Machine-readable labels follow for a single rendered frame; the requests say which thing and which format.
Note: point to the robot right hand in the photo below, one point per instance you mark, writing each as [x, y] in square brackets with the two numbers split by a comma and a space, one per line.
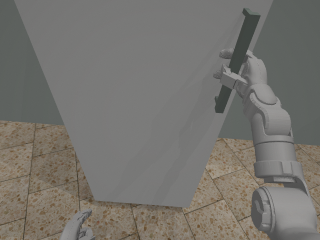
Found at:
[254, 72]

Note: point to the handle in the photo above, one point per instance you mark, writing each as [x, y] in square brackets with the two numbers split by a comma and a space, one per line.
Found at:
[244, 39]

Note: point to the robot right forearm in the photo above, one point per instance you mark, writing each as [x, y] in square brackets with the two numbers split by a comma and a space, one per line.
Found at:
[273, 140]

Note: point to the robot left hand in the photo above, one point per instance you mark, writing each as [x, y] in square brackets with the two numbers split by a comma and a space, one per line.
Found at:
[73, 231]

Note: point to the right robot upper arm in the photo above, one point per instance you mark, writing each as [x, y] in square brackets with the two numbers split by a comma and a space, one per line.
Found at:
[284, 213]

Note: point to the fridge door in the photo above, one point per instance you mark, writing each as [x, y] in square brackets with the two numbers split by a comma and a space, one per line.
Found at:
[133, 83]

